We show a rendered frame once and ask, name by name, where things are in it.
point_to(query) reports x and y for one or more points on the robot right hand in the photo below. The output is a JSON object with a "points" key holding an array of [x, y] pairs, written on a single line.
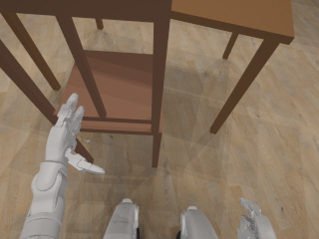
{"points": [[259, 228]]}

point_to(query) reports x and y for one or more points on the left robot forearm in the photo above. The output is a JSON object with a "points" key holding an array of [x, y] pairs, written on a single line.
{"points": [[45, 215]]}

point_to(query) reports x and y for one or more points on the table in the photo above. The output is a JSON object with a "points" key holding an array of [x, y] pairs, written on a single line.
{"points": [[269, 20]]}

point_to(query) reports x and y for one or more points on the chair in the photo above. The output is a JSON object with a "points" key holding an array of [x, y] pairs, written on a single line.
{"points": [[120, 92]]}

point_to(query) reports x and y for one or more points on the robot left hand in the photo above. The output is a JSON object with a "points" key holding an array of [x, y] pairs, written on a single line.
{"points": [[62, 135]]}

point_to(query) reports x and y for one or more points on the left robot shin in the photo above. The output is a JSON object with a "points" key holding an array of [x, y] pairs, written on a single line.
{"points": [[134, 231]]}

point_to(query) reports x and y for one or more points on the robot left thigh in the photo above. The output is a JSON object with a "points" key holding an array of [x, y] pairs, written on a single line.
{"points": [[124, 222]]}

